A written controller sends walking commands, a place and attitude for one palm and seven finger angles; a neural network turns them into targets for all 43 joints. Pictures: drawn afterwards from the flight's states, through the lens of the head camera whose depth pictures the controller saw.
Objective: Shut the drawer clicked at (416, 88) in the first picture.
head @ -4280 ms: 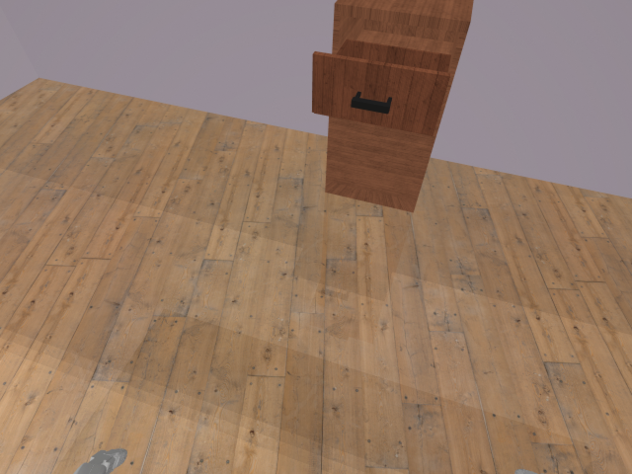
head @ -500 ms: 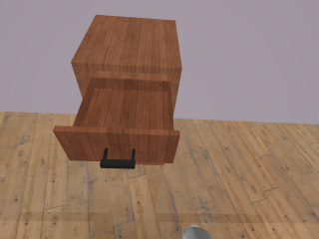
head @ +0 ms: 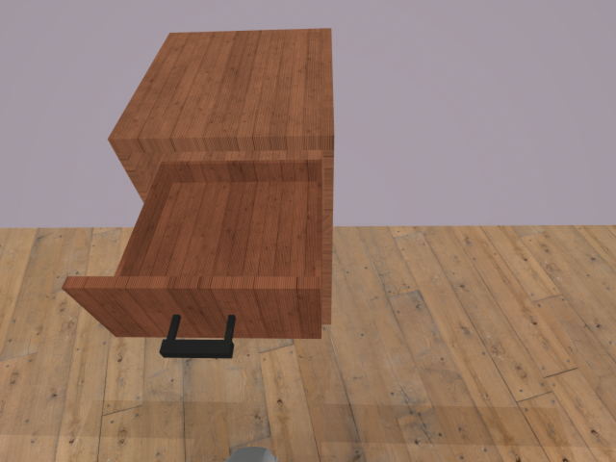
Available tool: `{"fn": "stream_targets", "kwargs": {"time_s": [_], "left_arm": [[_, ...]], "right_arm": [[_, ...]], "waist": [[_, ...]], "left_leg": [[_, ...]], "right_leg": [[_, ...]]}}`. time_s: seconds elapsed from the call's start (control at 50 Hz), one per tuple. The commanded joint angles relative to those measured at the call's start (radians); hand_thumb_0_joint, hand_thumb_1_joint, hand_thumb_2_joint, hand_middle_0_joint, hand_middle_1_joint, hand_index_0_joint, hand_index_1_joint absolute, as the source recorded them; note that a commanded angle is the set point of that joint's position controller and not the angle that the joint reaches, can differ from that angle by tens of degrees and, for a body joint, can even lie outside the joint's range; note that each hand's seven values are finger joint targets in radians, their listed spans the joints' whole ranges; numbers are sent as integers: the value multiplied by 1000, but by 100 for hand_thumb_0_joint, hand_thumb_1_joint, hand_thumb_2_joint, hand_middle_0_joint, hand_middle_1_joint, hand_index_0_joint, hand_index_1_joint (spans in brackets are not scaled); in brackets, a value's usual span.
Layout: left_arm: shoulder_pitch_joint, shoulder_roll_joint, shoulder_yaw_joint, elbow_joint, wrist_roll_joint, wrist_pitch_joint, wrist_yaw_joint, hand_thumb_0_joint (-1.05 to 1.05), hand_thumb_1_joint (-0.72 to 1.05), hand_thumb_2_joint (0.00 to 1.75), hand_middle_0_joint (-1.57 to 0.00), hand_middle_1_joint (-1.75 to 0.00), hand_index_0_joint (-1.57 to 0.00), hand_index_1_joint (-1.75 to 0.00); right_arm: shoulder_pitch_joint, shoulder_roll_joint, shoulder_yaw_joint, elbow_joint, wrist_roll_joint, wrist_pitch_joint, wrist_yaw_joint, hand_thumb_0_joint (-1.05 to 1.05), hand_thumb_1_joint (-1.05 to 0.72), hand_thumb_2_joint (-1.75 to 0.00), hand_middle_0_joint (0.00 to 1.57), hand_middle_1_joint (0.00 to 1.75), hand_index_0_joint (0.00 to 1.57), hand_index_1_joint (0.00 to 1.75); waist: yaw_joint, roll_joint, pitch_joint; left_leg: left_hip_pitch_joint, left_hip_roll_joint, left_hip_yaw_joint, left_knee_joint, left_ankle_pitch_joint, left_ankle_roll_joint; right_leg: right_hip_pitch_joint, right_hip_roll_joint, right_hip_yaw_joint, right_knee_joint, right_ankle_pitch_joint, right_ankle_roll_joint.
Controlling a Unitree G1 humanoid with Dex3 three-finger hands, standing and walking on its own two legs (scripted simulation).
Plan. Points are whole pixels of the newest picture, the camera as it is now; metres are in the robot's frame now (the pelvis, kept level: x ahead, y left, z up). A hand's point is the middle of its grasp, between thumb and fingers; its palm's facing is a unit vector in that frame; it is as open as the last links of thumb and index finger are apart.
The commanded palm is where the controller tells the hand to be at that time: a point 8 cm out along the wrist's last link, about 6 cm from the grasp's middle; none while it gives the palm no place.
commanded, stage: come to a stop and stand still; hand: left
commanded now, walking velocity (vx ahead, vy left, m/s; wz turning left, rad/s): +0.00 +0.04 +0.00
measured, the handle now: (200, 335) +0.30 +0.20 -0.08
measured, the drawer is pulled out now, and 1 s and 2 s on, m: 0.30 0.30 0.30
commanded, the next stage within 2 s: look again from close up in 1.60 s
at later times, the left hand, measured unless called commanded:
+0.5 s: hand out of the picture -0.06 +0.27 -0.17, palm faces +0.04 -0.96 -0.26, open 7.4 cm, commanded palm none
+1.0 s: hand out of the picture -0.02 +0.30 -0.17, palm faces +0.01 -0.98 -0.20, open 7.3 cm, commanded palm none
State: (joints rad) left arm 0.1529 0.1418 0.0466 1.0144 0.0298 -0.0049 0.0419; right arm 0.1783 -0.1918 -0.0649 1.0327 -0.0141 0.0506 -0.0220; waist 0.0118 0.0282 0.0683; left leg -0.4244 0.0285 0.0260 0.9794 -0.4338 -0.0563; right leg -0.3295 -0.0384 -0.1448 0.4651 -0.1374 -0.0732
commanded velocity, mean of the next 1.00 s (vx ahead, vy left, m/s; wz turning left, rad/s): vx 0.00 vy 0.00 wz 0.00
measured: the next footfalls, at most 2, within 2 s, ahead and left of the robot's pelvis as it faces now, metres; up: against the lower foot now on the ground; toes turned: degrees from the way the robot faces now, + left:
left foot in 0.20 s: -0.01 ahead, +0.16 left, +0.00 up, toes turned +4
right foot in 0.42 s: +0.07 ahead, -0.03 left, +0.00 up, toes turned -1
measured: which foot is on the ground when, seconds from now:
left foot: up 0.00-0.18, down 0.20-1.00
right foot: down 0.00-0.24, up 0.26-0.40, down 0.42-1.00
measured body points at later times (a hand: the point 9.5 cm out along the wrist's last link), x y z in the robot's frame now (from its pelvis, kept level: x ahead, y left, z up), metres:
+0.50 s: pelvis -0.06 +0.09 -0.01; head -0.06 +0.06 +0.44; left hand -0.06 +0.32 -0.15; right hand -0.01 -0.14 -0.17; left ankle -0.05 +0.16 -0.74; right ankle -0.02 -0.02 -0.74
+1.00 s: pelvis -0.04 +0.12 +0.00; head -0.03 +0.12 +0.45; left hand -0.02 +0.35 -0.16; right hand -0.03 -0.10 -0.15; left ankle -0.05 +0.16 -0.74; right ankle -0.02 -0.02 -0.74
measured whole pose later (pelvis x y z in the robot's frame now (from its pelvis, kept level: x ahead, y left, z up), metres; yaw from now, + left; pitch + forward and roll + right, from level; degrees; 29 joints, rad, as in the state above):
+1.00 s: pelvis -0.04 +0.12 +0.00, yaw +0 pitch +0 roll +0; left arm 0.29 0.16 0.00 1.03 0.02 0.02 0.04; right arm 0.31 -0.15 0.00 1.06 -0.01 -0.02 -0.02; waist -0.01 0.00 0.01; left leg -0.16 -0.09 0.11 0.38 -0.24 0.12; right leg -0.24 -0.04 -0.01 0.45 -0.21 0.02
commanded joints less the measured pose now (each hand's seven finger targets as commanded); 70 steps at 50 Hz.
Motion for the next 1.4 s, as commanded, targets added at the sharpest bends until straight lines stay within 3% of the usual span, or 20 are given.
{"fn": "stream_targets", "kwargs": {"time_s": [0.0, 0.06, 0.08, 0.1, 0.12, 0.16, 0.2, 0.22, 0.24, 0.3, 0.36, 0.4, 0.42, 0.44, 0.48, 0.56, 0.6, 0.84, 1.02, 1.38], "left_arm": [[86, 208, 52, -40, 6, 4, 16, 0, 90, 90, -20, -30, -20, -30], [86, 213, 53, -47, 12, 12, 8, 0, 90, 90, -20, -30, -20, -30], [135, 258, 29, -79, 11, 1, 42, 0, 90, 90, -20, -30, -20, -30], [56, 280, 38, -102, 7, 6, 40, 0, 90, 90, -20, -30, -20, -30], [94, 254, 34, -109, 6, 16, 39, 0, 90, 90, -20, -30, -20, -30], [62, 209, 14, -113, -2, 36, 30, 0, 90, 90, -20, -30, -20, -30], [114, 138, 2, -117, -21, 55, 16, 0, 90, 90, -20, -30, -20, -30], [135, 128, 9, -124, -25, 57, 13, 0, 90, 90, -20, -30, -20, -30], [135, 123, 5, -101, -7, 66, 10, 0, 90, 90, -20, -30, -20, -30], [204, 114, 4, -91, -9, 53, 1, 0, 90, 90, -20, -30, -20, -30], [248, 113, -3, -97, -4, 18, -1, 0, 90, 90, -20, -30, -20, -30], [215, 174, -6, -105, -1, -10, 3, 0, 90, 90, -20, -30, -20, -30], [183, 195, -7, -117, -3, -11, 0, 0, 90, 90, -20, -30, -20, -30], [157, 184, -2, -127, -5, -19, 5, 0, 90, 90, -20, -30, -20, -30], [125, 169, -6, -131, -7, -19, 8, 0, 90, 90, -20, -30, -20, -30], [160, 124, -16, -118, -13, 0, 3, 0, 90, 90, -20, -30, -20, -30], [190, 117, -19, -100, -8, 5, 1, 0, 90, 90, -20, -30, -20, -30], [183, 92, -30, -47, -9, 7, -2, 0, 90, 90, -20, -30, -20, -30], [181, 88, -33, -13, -16, 1, 7, 0, 90, 90, -20, -30, -20, -30], [182, 102, -38, 27, -20, -3, 8, 0, 90, 90, -20, -30, -20, -30]], "right_arm": [[123, -27, -8, -29, -3, 7, 10, 0, -90, -90, 20, 30, 20, 30], [108, -29, -2, -42, 0, -8, 16, 0, -90, -90, 20, 30, 20, 30], [168, -106, -24, -122, 0, -22, 23, 0, -90, -90, 20, 30, 20, 30], [128, -76, -12, -131, 12, -24, 20, 0, -90, -90, 20, 30, 20, 30], [107, -56, -11, -147, 4, -27, 15, 0, -90, -90, 20, 30, 20, 30], [151, -78, -6, -152, -1, -31, 9, 0, -90, -90, 20, 30, 20, 30], [84, -166, -17, -201, -19, -28, 7, 0, -90, -90, 20, 30, 20, 30], [8, -188, -19, -227, -25, -21, 6, 0, -90, -90, 20, 30, 20, 30], [-37, -148, -12, -226, -20, -28, 9, 0, -90, -90, 20, 30, 20, 30], [-55, -138, -2, -212, -17, -21, 14, 0, -90, -90, 20, 30, 20, 30], [31, -121, 8, -189, -11, -31, 7, 0, -90, -90, 20, 30, 20, 30], [116, -59, 22, -171, 8, -31, 1, 0, -90, -90, 20, 30, 20, 30], [152, -56, 19, -157, 7, -30, 3, 0, -90, -90, 20, 30, 20, 30], [163, -50, 22, -136, 4, -29, 6, 0, -90, -90, 20, 30, 20, 30], [178, -56, 22, -110, 3, -39, 9, 0, -90, -90, 20, 30, 20, 30], [139, -85, 26, -89, -4, -61, 9, 0, -90, -90, 20, 30, 20, 30], [114, -96, 31, -89, -2, -65, 7, 0, -90, -90, 20, 30, 20, 30], [163, -92, 38, -33, 1, -74, -4, 0, -90, -90, 20, 30, 20, 30], [175, -80, 47, 2, 6, -88, -17, 0, -90, -90, 20, 30, 20, 30], [153, -77, 55, 43, 7, -89, -22, 0, -90, -90, 20, 30, 20, 30]], "waist": [[9, -178, -134], [21, -212, -123], [-33, -80, -296], [-33, -72, -229], [-5, -59, -227], [-46, -50, -112], [-15, 174, -16], [11, 116, 44], [13, 169, 73], [36, 77, 103], [35, -39, 74], [-29, -199, 14], [-59, -172, -33], [-56, -236, -63], [-60, -246, -58], [-23, 42, -3], [2, 78, 5], [-4, -20, 2], [-14, -15, -53], [-13, -21, -50]], "left_leg": [[39, 16, -28, -37, -1, -2], [99, 4, -2, -177, 1, 15], [86, -65, 57, -109, -77, -1], [103, -5, 27, -257, -69, 6], [164, -44, 54, -427, -22, 25], [261, -23, 57, -619, 100, 50], [76, 201, -181, -775, -43, 143], [-81, 238, -186, -801, -89, 196], [-111, 187, -195, -802, -101, 184], [-123, 162, -142, -746, -10, 195], [-4, 123, -151, -601, 10, 156], [60, -15, -45, -440, 28, 88], [167, -42, -39, -429, 40, 73], [195, -36, -37, -434, 68, 71], [252, -21, -44, -523, 115, 79], [169, 92, -172, -714, 21, 116], [109, 111, -204, -768, -5, 125], [171, 112, -199, -774, 68, 117], [319, 100, -129, -670, 533, 100], [352, 88, -100, -644, 568, 109]], "right_leg": [[109, -305, 277, -179, 224, -134], [85, -273, 292, -227, -47, -108], [285, -311, 404, -155, 219, -83], [240, -336, 370, -90, 149, -127], [157, -267, 326, -45, -39, -96], [-35, -144, 184, 10, -312, 15], [-99, 5, 61, 225, -314, 87], [-23, 25, 81, 334, -265, 76], [-27, 27, 113, 410, -250, 65], [1, 43, 133, 432, -207, 64], [68, 15, 165, 30, -146, 53], [44, -167, 454, -147, -135, -35], [-22, -217, 489, -178, -253, -79], [-18, -194, 494, -193, -279, -84], [-37, -149, 400, -164, -291, -52], [-7, -23, 224, -37, -193, 30], [57, -6, 184, 1, -135, 36], [67, -29, 185, -33, -86, 39], [93, -45, 193, -41, 34, 43], [148, -66, 207, -62, 125, 38]]}}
